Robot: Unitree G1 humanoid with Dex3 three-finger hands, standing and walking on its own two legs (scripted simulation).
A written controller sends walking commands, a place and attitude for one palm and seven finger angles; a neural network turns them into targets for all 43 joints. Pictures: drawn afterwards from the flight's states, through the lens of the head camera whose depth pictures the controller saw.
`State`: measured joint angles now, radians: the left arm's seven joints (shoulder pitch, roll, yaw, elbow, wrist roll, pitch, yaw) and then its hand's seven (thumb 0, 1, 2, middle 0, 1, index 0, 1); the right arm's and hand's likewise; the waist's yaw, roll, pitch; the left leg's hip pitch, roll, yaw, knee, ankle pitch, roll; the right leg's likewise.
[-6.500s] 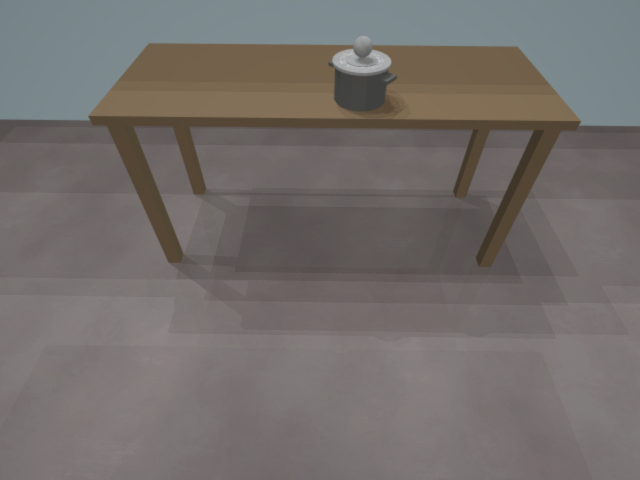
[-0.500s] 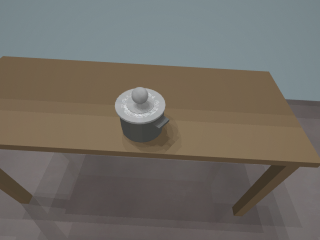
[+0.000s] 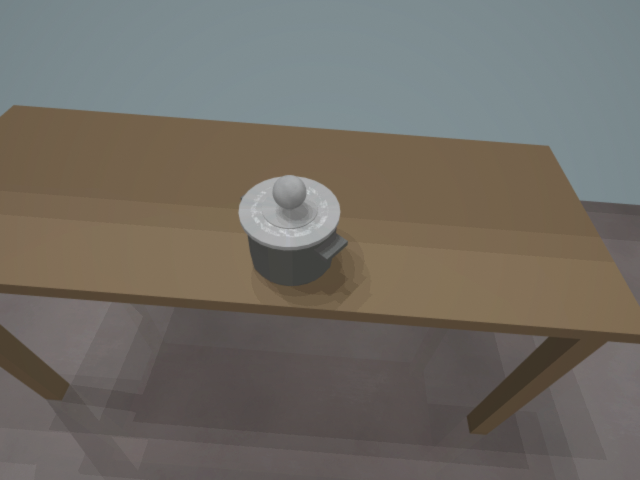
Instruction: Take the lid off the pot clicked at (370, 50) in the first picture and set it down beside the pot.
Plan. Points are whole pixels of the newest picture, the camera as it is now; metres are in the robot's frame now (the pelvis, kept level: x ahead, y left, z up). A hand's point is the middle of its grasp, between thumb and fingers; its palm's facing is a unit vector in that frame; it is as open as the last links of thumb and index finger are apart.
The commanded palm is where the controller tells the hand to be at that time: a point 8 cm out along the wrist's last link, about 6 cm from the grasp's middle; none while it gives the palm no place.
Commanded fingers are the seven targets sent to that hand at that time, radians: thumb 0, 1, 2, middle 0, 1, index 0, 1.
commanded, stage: look again from close up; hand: left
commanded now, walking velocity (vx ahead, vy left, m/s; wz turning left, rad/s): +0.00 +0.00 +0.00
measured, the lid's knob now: (289, 192) +0.51 +0.09 +0.07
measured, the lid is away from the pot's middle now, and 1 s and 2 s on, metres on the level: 0.00 0.00 0.00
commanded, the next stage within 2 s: lift the closed hand beside the body in 0.54 s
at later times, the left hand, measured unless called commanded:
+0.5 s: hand out of the picture -0.03 +0.18 -0.18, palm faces +0.03 -0.99 -0.17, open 7.4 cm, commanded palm none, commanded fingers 0.00 0.90 0.90 -0.20 -0.30 -0.20 -0.30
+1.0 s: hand out of the picture +0.10 +0.19 -0.07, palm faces +0.18 -0.96 -0.22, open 5.0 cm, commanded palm +0.06 +0.25 -0.04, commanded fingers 0.00 0.90 0.90 -1.04 -1.21 -1.04 -1.21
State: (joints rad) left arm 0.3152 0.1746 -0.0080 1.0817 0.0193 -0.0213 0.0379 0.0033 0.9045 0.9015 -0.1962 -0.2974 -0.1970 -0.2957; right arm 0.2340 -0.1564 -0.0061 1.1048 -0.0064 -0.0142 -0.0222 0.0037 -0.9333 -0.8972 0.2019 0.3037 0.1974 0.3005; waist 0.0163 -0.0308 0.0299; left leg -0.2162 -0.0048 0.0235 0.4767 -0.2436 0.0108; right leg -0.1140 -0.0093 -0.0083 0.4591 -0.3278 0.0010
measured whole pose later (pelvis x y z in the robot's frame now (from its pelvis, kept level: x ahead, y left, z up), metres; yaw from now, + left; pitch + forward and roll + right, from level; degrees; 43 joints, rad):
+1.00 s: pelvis -0.03 +0.01 +0.00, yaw +1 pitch -2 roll +0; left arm 0.49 0.17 0.03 0.24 -0.01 -0.05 0.07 0.01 0.92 0.90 -0.62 -0.76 -0.62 -0.76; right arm 0.15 -0.22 -0.02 0.59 0.03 -0.13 -0.02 0.01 -0.92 -0.90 0.20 0.30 0.20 0.30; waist 0.01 0.01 -0.02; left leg -0.26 -0.01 0.01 0.51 -0.21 0.02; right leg -0.16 -0.02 -0.02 0.51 -0.31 0.01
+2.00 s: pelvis +0.00 +0.00 +0.00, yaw +1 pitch -2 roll +0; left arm 0.64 0.28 0.16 -0.26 -0.02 -0.06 0.08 0.01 0.89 0.90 -1.29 -1.50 -1.29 -1.49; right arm 0.17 -0.19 0.01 0.57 0.00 -0.11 -0.07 0.01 -0.91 -0.90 0.20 0.30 0.20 0.30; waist 0.07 0.04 0.00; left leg -0.19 -0.01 0.00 0.47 -0.24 0.01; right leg -0.07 -0.01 -0.03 0.43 -0.32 0.00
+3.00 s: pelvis -0.04 +0.01 +0.00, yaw +2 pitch -1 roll -1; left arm 0.09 0.67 0.07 -0.19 0.75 -0.02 -0.25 0.00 -0.01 1.25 -0.93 -0.45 -0.93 -0.45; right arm 0.13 -0.28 0.00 0.57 0.04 0.10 0.02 0.01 -0.91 -0.90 0.20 0.30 0.20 0.30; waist 0.06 0.13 0.03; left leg -0.26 -0.02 -0.01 0.45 -0.16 0.03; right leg -0.15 -0.02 -0.05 0.44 -0.26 0.01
